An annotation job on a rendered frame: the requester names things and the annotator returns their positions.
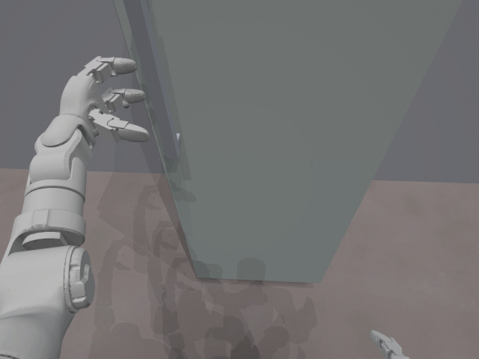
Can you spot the robot left upper arm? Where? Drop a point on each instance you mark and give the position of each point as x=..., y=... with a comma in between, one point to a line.
x=40, y=293

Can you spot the handle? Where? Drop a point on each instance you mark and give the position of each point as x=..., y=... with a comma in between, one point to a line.
x=142, y=31

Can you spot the robot left forearm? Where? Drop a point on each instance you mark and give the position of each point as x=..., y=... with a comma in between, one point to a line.
x=52, y=213

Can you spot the left robot hand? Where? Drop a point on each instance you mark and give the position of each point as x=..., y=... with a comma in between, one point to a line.
x=81, y=98

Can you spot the right robot hand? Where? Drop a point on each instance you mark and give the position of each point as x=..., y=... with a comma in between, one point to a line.
x=389, y=347

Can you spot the fridge door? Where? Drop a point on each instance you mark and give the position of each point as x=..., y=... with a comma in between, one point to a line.
x=285, y=109

